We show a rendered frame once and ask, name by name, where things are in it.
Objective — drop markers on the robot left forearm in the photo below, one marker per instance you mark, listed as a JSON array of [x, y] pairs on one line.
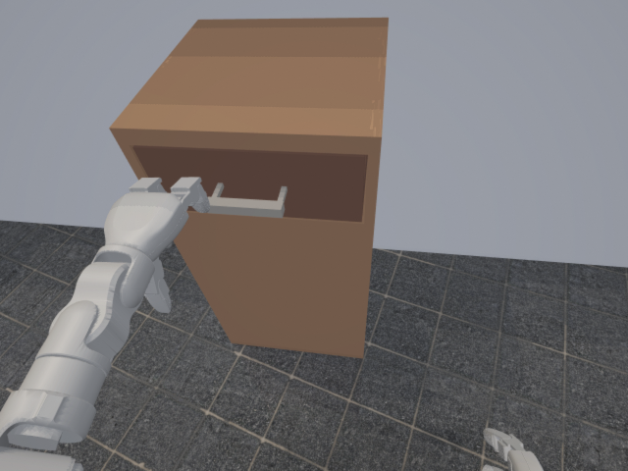
[[55, 402]]

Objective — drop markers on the right robot hand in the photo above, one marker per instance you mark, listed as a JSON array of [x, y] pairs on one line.
[[512, 451]]

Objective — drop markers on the cabinet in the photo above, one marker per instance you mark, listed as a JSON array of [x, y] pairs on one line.
[[295, 85]]

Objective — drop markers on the drawer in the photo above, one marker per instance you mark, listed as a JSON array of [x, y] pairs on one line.
[[324, 186]]

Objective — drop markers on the left robot hand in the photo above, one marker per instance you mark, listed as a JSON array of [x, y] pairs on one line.
[[149, 219]]

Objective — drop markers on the left robot upper arm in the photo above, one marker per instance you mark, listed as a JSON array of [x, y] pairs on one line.
[[14, 459]]

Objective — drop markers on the handle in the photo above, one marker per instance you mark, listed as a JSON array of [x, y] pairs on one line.
[[247, 207]]

